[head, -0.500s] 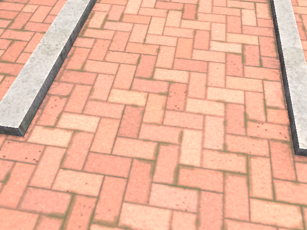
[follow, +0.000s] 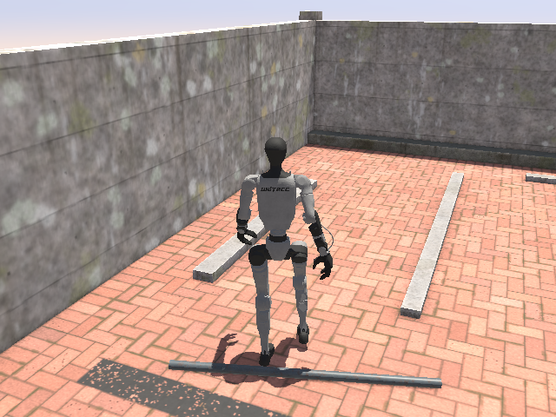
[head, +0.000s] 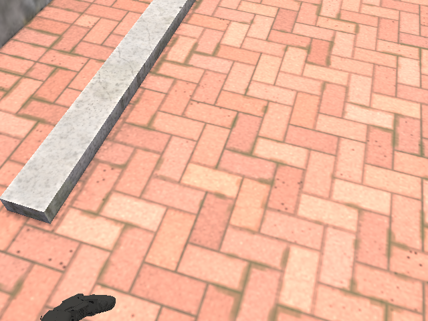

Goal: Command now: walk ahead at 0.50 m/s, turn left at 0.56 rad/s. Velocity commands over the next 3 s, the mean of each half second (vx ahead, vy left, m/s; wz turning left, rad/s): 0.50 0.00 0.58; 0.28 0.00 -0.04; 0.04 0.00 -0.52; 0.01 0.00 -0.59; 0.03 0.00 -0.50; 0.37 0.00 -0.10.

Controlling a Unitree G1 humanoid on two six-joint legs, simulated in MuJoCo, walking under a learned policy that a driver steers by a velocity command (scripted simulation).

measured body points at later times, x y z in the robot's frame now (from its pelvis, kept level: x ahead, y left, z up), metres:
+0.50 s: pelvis +0.22 -0.04 +0.00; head +0.25 -0.05 +0.45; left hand +0.14 +0.22 -0.12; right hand +0.46 -0.24 -0.11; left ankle +0.28 +0.12 -0.68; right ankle +0.19 -0.14 -0.75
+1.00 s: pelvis +0.37 +0.05 +0.00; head +0.40 +0.08 +0.45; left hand +0.37 +0.32 -0.15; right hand +0.51 -0.18 -0.13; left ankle +0.37 +0.13 -0.75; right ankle +0.44 -0.07 -0.68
